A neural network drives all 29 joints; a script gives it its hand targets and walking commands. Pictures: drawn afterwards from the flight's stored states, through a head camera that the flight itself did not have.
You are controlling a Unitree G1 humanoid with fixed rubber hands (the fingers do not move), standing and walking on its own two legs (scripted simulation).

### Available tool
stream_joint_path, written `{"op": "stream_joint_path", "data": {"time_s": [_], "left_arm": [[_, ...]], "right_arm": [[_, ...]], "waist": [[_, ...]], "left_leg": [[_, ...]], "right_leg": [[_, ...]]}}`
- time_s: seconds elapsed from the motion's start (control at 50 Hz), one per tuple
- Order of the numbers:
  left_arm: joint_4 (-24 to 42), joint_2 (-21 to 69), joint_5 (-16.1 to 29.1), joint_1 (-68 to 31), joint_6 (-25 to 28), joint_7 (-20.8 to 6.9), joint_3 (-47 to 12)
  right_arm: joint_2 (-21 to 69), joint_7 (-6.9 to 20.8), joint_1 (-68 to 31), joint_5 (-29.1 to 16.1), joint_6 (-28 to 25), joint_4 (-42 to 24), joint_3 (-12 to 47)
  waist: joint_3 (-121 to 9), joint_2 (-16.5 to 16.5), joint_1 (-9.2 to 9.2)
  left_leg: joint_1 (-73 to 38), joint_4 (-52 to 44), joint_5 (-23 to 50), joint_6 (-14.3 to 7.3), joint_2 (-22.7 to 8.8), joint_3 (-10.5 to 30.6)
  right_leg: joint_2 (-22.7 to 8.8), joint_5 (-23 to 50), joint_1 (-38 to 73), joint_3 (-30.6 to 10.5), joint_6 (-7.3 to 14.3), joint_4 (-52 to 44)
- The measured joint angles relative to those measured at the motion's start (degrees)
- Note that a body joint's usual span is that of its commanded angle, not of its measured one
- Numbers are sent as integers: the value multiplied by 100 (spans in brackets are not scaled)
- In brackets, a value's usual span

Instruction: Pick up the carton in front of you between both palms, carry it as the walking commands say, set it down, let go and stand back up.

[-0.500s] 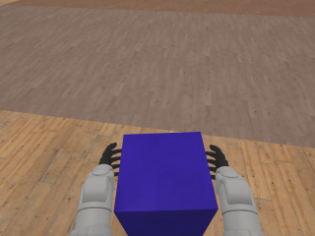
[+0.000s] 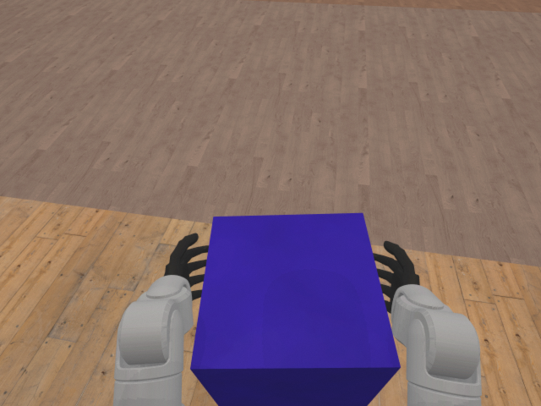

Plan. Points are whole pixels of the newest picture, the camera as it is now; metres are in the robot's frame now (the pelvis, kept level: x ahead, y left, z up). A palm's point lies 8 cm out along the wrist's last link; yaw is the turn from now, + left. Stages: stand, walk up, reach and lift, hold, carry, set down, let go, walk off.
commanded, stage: carry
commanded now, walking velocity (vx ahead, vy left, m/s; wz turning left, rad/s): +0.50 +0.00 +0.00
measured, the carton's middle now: (289, 320) +0.26 -0.02 +0.01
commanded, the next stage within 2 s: none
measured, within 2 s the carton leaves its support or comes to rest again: neither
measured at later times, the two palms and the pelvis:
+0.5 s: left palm (185, 158) +0.58 +0.18 +0.07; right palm (331, 164) +0.56 -0.11 +0.07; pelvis +0.30 +0.05 +0.01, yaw -3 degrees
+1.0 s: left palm (215, 81) +0.91 +0.15 +0.09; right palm (324, 81) +0.91 -0.15 +0.08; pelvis +0.64 -0.01 +0.01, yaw +1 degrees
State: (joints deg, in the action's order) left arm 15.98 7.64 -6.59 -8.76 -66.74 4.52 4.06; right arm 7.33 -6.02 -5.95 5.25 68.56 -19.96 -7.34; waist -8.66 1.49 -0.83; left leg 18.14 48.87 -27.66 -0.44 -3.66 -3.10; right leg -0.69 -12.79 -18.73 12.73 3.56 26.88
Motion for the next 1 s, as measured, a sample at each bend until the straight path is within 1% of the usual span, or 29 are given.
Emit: {"op": "stream_joint_path", "data": {"time_s": [0.02,0.04,0.08,0.18,0.26,0.28,0.3,0.32,0.34,0.36,0.38,0.4,0.42,0.44,0.48,0.54,0.64,0.68,0.72,0.74,0.76,0.78,0.8,0.82,0.84,0.86,0.88,0.92,1.0], "left_arm": [[33,-3,2,22,-94,34,-8],[73,-5,11,38,-184,57,9],[158,-3,32,23,-331,92,75],[279,20,75,-175,-419,109,245],[293,37,92,-273,-403,108,284],[309,39,90,-285,-408,108,296],[331,39,85,-295,-407,106,317],[317,26,84,-309,-378,99,364],[277,10,83,-314,-337,89,420],[235,1,79,-302,-308,78,467],[201,11,72,-272,-288,69,499],[180,39,60,-232,-275,67,511],[167,33,53,-187,-268,65,472],[159,20,51,-148,-256,64,419],[178,7,54,-88,-211,62,319],[290,-1,58,-11,-106,58,195],[627,-14,61,132,-43,55,103],[759,-18,68,181,-79,55,101],[830,-20,81,200,-140,54,110],[833,-20,87,182,-177,53,118],[801,-16,91,136,-210,49,127],[676,-9,87,81,-179,46,120],[513,-1,80,-1,-152,45,122],[361,8,75,-75,-145,45,128],[249,14,72,-116,-152,45,138],[183,16,70,-118,-165,45,149],[161,14,70,-92,-178,45,157],[208,5,72,-14,-192,45,168],[490,-8,106,81,-169,45,186]], "right_arm": [[0,-6,-17,-17,86,15,-4],[0,-8,-49,-30,157,44,-3],[9,-9,-136,-44,251,95,2],[34,-9,-360,-15,290,61,-4],[41,-4,-403,0,270,-3,-25],[43,3,-421,6,267,-4,-25],[49,14,-457,14,257,14,-23],[57,27,-492,29,188,101,7],[65,37,-534,52,106,228,43],[70,40,-561,71,49,341,77],[69,42,-552,83,19,414,103],[63,43,-508,80,5,443,116],[54,44,-446,72,-2,438,126],[45,45,-379,65,-11,410,135],[29,45,-258,51,-36,300,142],[15,45,-125,16,-117,97,145],[9,45,-49,-33,-170,-186,205],[9,45,-46,-32,-126,-277,246],[9,45,-50,-12,-50,-340,276],[10,45,-61,3,0,-362,277],[9,45,-82,21,47,-373,262],[6,45,-130,30,69,-321,202],[10,45,-175,41,87,-247,127],[14,46,-203,53,109,-176,64],[16,46,-213,66,132,-115,31],[16,47,-213,79,153,-63,27],[15,47,-209,88,170,-20,41],[14,48,-194,93,172,13,94],[16,48,-168,85,101,-139,208]], "waist": [[14,-58,12],[30,-103,32],[82,-175,92],[226,-220,218],[257,-237,248],[264,-257,246],[274,-276,238],[289,-370,198],[324,-430,158],[373,-427,138],[426,-395,120],[478,-360,104],[525,-325,84],[570,-294,60],[650,-222,-2],[693,-160,-67],[592,-160,-56],[520,-152,-32],[441,-116,-14],[407,-84,2],[375,-56,20],[359,75,74],[369,136,118],[398,126,140],[435,81,155],[475,31,164],[511,-10,174],[578,-78,202],[639,-167,246]], "left_leg": [[299,432,28,-32,9,-74],[564,650,141,-44,-9,-148],[983,568,510,-9,-70,-258],[1497,-833,1432,83,-156,-419],[1364,-1829,2096,4,-82,-704],[1215,-2033,2130,-30,-32,-828],[1039,-2157,2218,-123,16,-940],[1003,-1985,2395,-271,69,-1041],[1012,-1728,2207,-379,98,-1108],[956,-1614,1956,-442,92,-1148],[843,-1649,1769,-468,86,-1173],[695,-1780,1679,-462,91,-1189],[524,-1972,1696,-403,98,-1199],[346,-2174,1701,-387,115,-1199],[-5,-2551,1692,-378,136,-1162],[-502,-2975,1605,-328,153,-1090],[-1334,-3347,1201,-142,181,-1032],[-1675,-3383,945,-36,176,-1015],[-1992,-3280,604,93,134,-970],[-2107,-3088,366,166,78,-934],[-2138,-2710,77,220,-1,-881],[-1971,-2038,-164,231,-190,-818],[-1601,-1081,-97,227,-252,-597],[-1130,-83,-29,188,-192,-348],[-659,747,49,120,-105,-190],[-232,1312,188,52,-44,-124],[138,1595,374,3,-24,-118],[712,1519,724,-39,-50,-164],[1414,435,1241,12,-147,-260]], "right_leg": [[-22,-104,120,-6,0,-83],[-35,-143,263,-21,-26,-224],[-53,-110,581,-64,-112,-574],[-118,-284,1347,-145,-259,-1121],[-235,-812,1898,-184,-492,-1036],[-299,-1042,1984,-217,-565,-838],[-383,-1332,1998,-268,-619,-466],[-547,-1595,1835,-336,-619,178],[-608,-1558,1476,-534,-596,1106],[-548,-1487,1026,-748,-549,2077],[-466,-1399,576,-870,-477,2892],[-409,-1252,163,-908,-402,3461],[-382,-1063,-198,-894,-342,3762],[-379,-879,-504,-860,-303,3826],[-385,-627,-972,-782,-271,3539],[-414,-287,-1428,-708,-293,2703],[-435,490,-1597,-513,-309,1072],[-396,784,-1496,-370,-269,605],[-327,901,-1275,-189,-201,252],[-265,865,-1091,-67,-168,74],[-212,925,-893,31,-70,-38],[-141,917,-870,121,64,196],[-116,671,-863,175,147,447],[-128,425,-794,209,187,538],[-144,263,-669,232,197,483],[-154,204,-507,246,161,332],[-152,214,-328,255,100,132],[-130,215,39,239,80,-273],[-118,105,702,138,16,-862]]}}
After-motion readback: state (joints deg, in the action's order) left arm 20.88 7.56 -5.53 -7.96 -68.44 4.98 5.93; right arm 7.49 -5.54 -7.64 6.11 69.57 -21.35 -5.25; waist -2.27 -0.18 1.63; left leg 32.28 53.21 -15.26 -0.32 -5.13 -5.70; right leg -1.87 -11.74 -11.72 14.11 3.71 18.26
